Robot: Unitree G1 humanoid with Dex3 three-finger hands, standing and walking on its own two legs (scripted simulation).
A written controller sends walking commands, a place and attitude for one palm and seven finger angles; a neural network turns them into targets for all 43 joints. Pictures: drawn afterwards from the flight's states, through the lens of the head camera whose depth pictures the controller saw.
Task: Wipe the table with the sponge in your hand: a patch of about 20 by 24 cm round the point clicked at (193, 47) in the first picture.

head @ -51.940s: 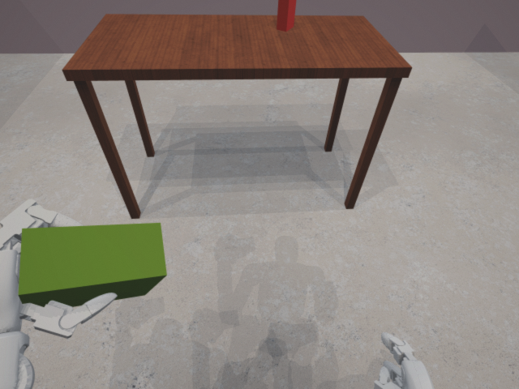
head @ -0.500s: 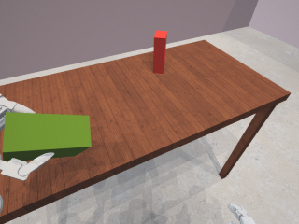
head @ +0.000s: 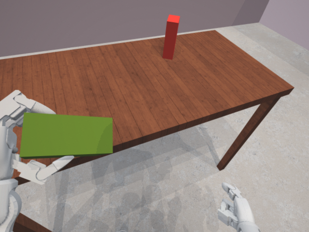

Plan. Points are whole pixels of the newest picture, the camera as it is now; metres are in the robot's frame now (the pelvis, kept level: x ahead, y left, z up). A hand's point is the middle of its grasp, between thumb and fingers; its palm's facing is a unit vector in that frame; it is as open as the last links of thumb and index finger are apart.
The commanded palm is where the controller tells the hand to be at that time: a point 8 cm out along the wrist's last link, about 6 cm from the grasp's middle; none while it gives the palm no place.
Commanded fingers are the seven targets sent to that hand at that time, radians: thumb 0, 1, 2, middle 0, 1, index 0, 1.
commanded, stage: step back with the hand held close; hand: left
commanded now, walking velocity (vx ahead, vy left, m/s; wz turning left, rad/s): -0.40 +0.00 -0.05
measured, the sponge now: (80, 138) +0.26 +0.16 +0.17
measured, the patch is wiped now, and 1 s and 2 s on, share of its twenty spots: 1.00 1.00 1.00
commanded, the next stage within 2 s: stop stepping back and stand still in 0.26 s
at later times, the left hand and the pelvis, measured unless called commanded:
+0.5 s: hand out of the picture +0.04 +0.22 +0.22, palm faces +0.33 -0.88 -0.34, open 10.3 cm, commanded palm +0.00 +0.28 +0.24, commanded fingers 0.00 0.10 1.30 -1.20 -1.60 -1.20 -1.60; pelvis -0.18 +0.01 +0.00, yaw -3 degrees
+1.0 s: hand out of the picture -0.08 +0.22 +0.23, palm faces +0.35 -0.86 -0.38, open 10.3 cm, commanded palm -0.14 +0.28 +0.24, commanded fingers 0.00 0.10 1.30 -1.20 -1.60 -1.20 -1.60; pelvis -0.32 +0.01 -0.02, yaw -3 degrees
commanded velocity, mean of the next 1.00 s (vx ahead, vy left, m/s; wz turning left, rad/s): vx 0.09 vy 0.01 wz -0.01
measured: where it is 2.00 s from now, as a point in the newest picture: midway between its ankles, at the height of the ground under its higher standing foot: outside the picture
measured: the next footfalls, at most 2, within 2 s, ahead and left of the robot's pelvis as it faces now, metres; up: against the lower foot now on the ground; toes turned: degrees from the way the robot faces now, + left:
left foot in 0.04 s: +0.05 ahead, +0.12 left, +0.00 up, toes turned +1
right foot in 0.40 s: -0.09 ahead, -0.15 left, +0.00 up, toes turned -3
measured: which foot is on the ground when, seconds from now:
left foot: up 0.00-0.02, down 0.04-0.42, up 0.44-0.62, down 0.64-1.00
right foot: down 0.00-0.08, up 0.10-0.38, down 0.40-0.64, up 0.66-0.92, down 0.94-1.00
